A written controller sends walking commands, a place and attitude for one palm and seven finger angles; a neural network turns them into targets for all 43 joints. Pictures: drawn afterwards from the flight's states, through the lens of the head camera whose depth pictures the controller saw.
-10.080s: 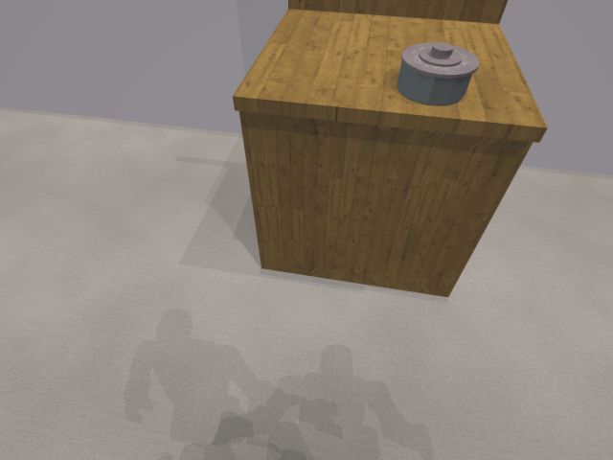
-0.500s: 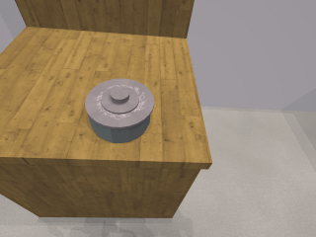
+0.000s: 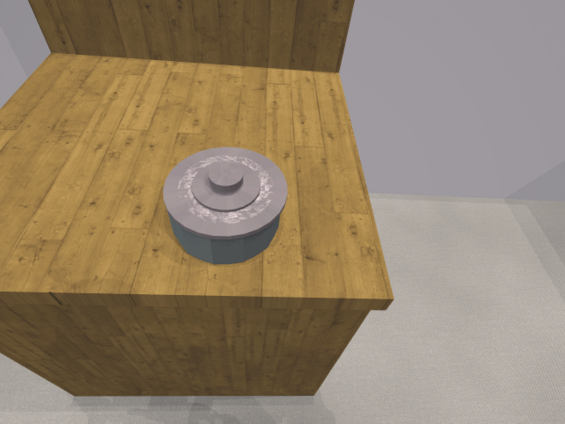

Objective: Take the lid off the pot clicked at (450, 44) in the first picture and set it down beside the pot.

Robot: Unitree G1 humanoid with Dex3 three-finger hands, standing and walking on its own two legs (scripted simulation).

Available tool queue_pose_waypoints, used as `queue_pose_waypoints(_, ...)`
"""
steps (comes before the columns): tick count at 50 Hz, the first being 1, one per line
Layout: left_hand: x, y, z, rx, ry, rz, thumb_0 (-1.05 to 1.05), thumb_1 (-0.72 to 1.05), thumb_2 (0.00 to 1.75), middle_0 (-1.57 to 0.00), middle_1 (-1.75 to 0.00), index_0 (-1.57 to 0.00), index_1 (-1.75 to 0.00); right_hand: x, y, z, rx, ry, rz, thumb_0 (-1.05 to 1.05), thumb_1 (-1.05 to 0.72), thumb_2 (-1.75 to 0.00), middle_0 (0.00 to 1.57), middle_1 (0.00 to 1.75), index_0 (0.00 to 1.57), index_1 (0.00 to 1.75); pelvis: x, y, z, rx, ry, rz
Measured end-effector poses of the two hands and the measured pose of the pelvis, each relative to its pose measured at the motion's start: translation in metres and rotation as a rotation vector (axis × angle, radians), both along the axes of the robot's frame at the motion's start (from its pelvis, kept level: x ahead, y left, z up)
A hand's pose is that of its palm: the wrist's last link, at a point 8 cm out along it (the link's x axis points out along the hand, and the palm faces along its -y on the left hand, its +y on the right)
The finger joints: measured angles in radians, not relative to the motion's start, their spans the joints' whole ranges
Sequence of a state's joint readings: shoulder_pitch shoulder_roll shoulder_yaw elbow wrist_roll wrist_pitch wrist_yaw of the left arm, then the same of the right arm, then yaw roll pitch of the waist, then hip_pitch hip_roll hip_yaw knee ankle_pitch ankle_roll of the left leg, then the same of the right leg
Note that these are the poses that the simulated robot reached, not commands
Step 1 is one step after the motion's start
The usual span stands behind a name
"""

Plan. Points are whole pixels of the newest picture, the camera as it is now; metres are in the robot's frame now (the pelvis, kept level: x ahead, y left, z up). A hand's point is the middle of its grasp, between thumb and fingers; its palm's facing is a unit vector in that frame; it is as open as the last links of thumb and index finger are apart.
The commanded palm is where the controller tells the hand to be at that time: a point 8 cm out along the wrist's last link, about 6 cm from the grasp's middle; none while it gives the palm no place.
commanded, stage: come to a stop and stand still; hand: left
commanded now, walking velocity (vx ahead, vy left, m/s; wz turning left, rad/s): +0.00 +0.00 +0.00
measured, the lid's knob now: (226, 177) +0.42 +0.12 +0.11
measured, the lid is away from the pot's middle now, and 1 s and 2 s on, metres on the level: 0.00 0.00 0.00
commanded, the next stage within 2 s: look again from close up in 0.04 s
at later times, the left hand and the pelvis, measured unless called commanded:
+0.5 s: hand out of the picture +0.02 +0.16 -0.17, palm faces +0.02 -0.97 -0.25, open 7.4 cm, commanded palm none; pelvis +0.01 -0.03 +0.00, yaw +0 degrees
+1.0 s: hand out of the picture +0.03 +0.11 -0.17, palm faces +0.03 -0.97 -0.23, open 7.3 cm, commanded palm none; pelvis +0.02 -0.07 +0.00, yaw +1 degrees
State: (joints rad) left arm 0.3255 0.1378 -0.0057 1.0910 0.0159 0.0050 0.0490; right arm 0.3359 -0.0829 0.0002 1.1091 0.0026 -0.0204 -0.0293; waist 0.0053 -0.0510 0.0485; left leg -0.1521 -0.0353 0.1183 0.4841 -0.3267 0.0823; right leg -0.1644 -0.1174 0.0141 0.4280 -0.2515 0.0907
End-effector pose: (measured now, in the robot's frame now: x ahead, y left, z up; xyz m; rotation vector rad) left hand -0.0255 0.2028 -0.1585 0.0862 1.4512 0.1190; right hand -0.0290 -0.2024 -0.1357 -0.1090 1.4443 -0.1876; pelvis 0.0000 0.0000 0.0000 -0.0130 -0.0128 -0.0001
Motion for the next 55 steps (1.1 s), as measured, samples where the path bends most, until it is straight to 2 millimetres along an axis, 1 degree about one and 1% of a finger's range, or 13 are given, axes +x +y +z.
queue_pose_waypoints(7, 0.006, -0.001, 0.000, -0.002, -0.002, -0.002, 0.00, 0.91, 0.90, -0.20, -0.30, -0.20, -0.30, 0.002, 0.002, -0.001, 0.000, 0.000, -0.007, 0.01, -0.92, -0.89, 0.20, 0.29, 0.20, 0.30, 0.003, 0.001, 0.000, 0.000, 0.003, -0.002)
queue_pose_waypoints(10, 0.009, 0.001, -0.001, 0.014, -0.005, -0.017, 0.00, 0.91, 0.90, -0.20, -0.30, -0.20, -0.30, 0.005, -0.002, -0.003, 0.004, -0.013, 0.017, 0.02, -0.92, -0.89, 0.20, 0.29, 0.20, 0.30, 0.002, 0.000, -0.002, -0.001, 0.014, 0.014)
queue_pose_waypoints(15, 0.016, 0.010, 0.006, 0.069, -0.040, -0.005, 0.00, 0.90, 0.90, -0.20, -0.30, -0.20, -0.30, 0.020, -0.015, -0.014, 0.014, -0.060, 0.046, 0.01, -0.91, -0.89, 0.20, 0.30, 0.20, 0.30, 0.003, -0.006, -0.007, 0.016, 0.016, 0.013)
queue_pose_waypoints(19, 0.024, 0.010, 0.016, 0.104, -0.073, -0.007, 0.00, 0.91, 0.90, -0.20, -0.30, -0.20, -0.30, 0.035, -0.029, -0.020, 0.017, -0.089, 0.057, 0.02, -0.92, -0.89, 0.20, 0.29, 0.20, 0.30, 0.006, -0.011, -0.006, 0.013, 0.008, 0.011)
queue_pose_waypoints(24, 0.034, 0.003, 0.022, 0.121, -0.089, -0.022, 0.00, 0.91, 0.90, -0.20, -0.30, -0.20, -0.30, 0.051, -0.046, -0.019, 0.013, -0.132, 0.063, 0.02, -0.92, -0.89, 0.20, 0.29, 0.19, 0.30, 0.008, -0.023, -0.004, 0.021, 0.009, 0.004)
queue_pose_waypoints(29, 0.043, -0.009, 0.024, 0.119, -0.101, -0.028, 0.00, 0.90, 0.90, -0.20, -0.30, -0.20, -0.30, 0.060, -0.060, -0.017, 0.013, -0.138, 0.073, 0.01, -0.92, -0.89, 0.20, 0.29, 0.19, 0.30, 0.010, -0.035, -0.002, 0.027, 0.015, 0.004)
queue_pose_waypoints(34, 0.049, -0.022, 0.024, 0.115, -0.106, -0.026, 0.00, 0.91, 0.90, -0.20, -0.30, -0.20, -0.30, 0.063, -0.071, -0.016, 0.013, -0.118, 0.077, 0.01, -0.91, -0.89, 0.20, 0.29, 0.19, 0.30, 0.014, -0.047, -0.001, 0.028, 0.019, 0.008)
queue_pose_waypoints(41, 0.050, -0.036, 0.024, 0.109, -0.091, -0.023, 0.01, 0.92, 0.90, -0.20, -0.30, -0.20, -0.30, 0.059, -0.081, -0.015, 0.016, -0.073, 0.076, 0.00, -0.91, -0.89, 0.20, 0.29, 0.19, 0.30, 0.019, -0.061, 0.000, 0.026, 0.026, 0.015)
queue_pose_waypoints(48, 0.048, -0.046, 0.023, 0.102, -0.065, -0.013, 0.01, 0.92, 0.90, -0.20, -0.30, -0.20, -0.30, 0.054, -0.086, -0.014, 0.021, -0.033, 0.074, 0.00, -0.91, -0.89, 0.20, 0.29, 0.19, 0.30, 0.023, -0.070, 0.001, 0.025, 0.032, 0.020)
queue_pose_waypoints(55, 0.046, -0.052, 0.023, 0.100, -0.053, -0.001, 0.01, 0.92, 0.90, -0.20, -0.30, -0.20, -0.30, 0.053, -0.087, -0.014, 0.025, -0.012, 0.072, 0.01, -0.91, -0.89, 0.20, 0.29, 0.19, 0.30, 0.027, -0.074, 0.002, 0.024, 0.032, 0.023)
